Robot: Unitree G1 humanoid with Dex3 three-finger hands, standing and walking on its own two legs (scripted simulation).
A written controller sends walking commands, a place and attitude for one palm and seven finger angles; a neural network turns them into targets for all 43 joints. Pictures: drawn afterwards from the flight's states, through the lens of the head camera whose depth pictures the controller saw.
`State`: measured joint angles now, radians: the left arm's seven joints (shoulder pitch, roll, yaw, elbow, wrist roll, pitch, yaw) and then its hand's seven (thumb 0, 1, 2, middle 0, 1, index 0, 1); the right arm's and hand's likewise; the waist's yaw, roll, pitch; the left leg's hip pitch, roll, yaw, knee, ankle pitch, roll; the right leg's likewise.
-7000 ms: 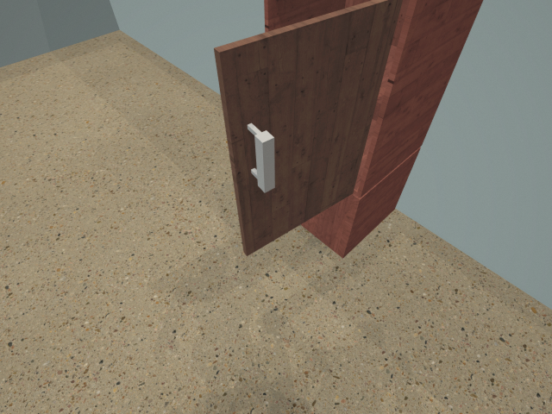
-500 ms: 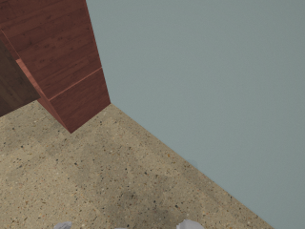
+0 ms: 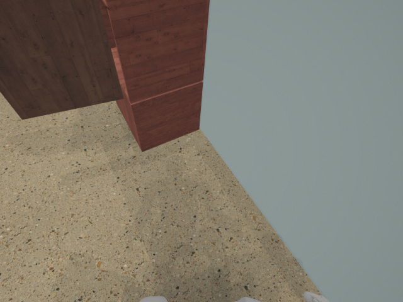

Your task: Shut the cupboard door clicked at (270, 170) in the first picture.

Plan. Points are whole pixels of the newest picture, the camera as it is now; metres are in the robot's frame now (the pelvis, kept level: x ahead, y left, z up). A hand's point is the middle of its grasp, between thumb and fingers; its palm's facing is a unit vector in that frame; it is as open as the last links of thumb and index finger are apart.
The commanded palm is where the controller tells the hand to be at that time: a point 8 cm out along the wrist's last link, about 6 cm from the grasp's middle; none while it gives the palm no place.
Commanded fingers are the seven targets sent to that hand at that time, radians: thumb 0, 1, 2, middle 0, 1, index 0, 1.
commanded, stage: turn to face it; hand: left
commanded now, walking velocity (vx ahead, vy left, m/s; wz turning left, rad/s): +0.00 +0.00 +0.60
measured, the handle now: out of the picture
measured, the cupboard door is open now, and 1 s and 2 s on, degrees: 82 82 82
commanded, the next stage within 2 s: take the last steps up to it in 0.58 s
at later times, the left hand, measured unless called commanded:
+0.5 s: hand out of the picture +0.03 +0.16 -0.14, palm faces +0.26 -0.93 -0.26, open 7.4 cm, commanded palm none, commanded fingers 0.00 0.90 0.90 -0.20 -0.30 -0.20 -0.30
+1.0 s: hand out of the picture +0.00 +0.18 -0.15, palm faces +0.44 -0.87 -0.24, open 7.4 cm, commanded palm none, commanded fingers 0.00 0.90 0.90 -0.20 -0.30 -0.20 -0.30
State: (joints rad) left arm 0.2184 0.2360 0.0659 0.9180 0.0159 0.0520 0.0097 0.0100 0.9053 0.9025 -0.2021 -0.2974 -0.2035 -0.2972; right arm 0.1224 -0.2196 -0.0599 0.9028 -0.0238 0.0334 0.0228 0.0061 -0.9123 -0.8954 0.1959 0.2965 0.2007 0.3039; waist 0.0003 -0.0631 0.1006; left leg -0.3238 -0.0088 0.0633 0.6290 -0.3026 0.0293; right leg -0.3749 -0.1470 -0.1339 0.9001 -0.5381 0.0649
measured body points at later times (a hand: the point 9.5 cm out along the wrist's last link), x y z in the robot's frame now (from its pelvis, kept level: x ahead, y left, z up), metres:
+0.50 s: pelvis +0.01 -0.05 +0.02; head +0.06 -0.06 +0.46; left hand +0.02 +0.21 -0.12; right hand +0.14 -0.28 -0.14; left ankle -0.05 +0.08 -0.65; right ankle +0.03 -0.15 -0.72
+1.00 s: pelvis +0.03 -0.03 +0.01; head +0.06 -0.03 +0.46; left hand -0.02 +0.23 -0.13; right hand +0.16 -0.23 -0.15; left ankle -0.04 +0.07 -0.72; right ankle +0.07 -0.13 -0.73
